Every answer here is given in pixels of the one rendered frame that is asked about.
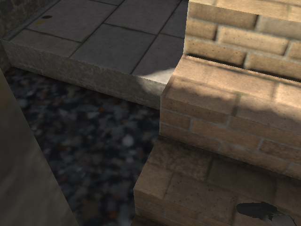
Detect stairs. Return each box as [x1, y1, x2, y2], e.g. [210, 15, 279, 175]
[131, 0, 301, 226]

